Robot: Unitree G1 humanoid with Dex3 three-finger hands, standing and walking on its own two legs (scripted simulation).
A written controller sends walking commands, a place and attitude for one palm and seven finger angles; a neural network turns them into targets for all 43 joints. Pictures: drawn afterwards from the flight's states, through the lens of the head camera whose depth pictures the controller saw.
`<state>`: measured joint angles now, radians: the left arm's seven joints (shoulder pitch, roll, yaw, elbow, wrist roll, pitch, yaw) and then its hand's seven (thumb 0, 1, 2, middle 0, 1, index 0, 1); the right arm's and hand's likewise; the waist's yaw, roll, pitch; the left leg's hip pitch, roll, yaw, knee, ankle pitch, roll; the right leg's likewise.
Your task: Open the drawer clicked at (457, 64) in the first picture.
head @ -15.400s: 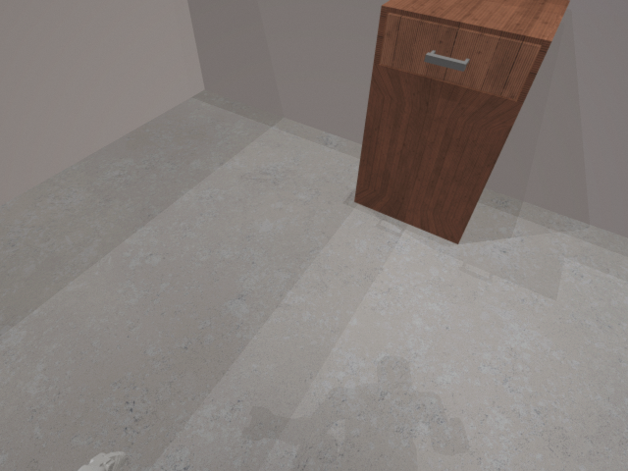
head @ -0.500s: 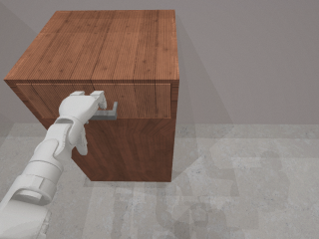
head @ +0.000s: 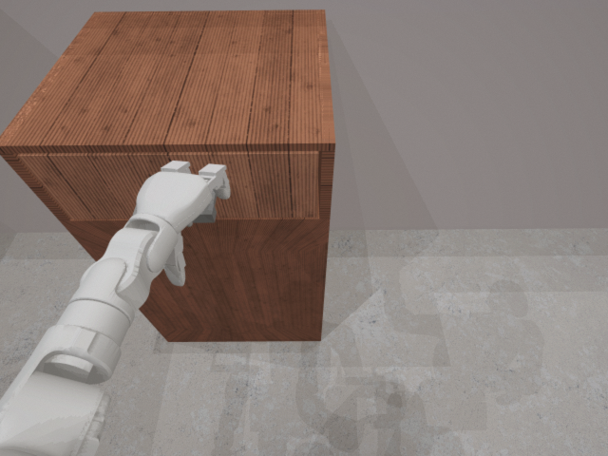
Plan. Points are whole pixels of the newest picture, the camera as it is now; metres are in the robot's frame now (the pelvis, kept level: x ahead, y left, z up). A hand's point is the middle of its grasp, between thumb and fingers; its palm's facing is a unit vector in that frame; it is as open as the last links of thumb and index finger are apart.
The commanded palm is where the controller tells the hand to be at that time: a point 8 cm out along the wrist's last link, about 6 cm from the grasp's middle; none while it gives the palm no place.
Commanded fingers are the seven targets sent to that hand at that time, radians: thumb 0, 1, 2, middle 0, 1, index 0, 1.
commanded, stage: move the hooked fingers above the handle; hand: left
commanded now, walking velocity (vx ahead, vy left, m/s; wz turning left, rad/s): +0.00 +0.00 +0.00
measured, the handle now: (178, 203) +0.49 +0.23 +0.00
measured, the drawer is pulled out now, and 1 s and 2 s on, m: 0.00 0.00 0.00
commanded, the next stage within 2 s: lower the fingers behind the handle in 0.06 s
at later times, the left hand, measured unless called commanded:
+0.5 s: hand (133, 232) +0.41 +0.27 +0.03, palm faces -0.20 +0.01 -0.98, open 13.8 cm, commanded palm +0.41 +0.26 +0.10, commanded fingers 0.00 -0.50 0.30 -0.30 -1.20 -0.30 -1.20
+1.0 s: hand (159, 221) +0.44 +0.25 +0.02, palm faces -0.08 -0.01 -1.00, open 13.8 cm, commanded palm +0.42 +0.24 +0.06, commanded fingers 0.00 -0.50 0.30 -0.30 -1.20 -0.30 -1.20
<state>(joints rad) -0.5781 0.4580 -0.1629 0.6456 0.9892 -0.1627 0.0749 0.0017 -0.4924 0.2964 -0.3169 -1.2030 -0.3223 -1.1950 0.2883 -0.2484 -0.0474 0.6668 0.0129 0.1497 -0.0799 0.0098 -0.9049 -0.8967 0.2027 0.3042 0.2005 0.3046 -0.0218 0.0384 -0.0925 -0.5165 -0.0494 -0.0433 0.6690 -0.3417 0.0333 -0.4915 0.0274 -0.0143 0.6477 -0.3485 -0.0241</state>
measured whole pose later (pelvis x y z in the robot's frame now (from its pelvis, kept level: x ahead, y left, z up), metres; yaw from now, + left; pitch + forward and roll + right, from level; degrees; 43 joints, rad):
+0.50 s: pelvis +0.00 -0.01 +0.00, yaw -1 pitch +13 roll -1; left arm -0.60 0.60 -0.03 0.84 1.03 -0.14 0.08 0.00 -0.49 0.30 -0.32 -1.21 -0.32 -1.21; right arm 0.30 -0.27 -0.05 0.64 0.02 0.15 -0.10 0.01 -0.90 -0.90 0.20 0.30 0.20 0.30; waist -0.03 0.03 -0.10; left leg -0.57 -0.02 -0.04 0.67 -0.34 0.02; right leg -0.54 0.05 -0.01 0.64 -0.33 -0.04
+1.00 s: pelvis -0.01 +0.01 -0.01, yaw -3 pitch +16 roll -1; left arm -0.66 0.51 -0.02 0.95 1.07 -0.04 0.26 0.00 -0.49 0.30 -0.31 -1.23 -0.33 -1.21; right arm 0.32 -0.21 -0.02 0.66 0.02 0.18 -0.04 0.01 -0.90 -0.90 0.20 0.30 0.20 0.30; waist -0.07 0.05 -0.15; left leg -0.68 -0.02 0.00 0.77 -0.38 0.05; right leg -0.66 0.05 0.03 0.73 -0.35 -0.01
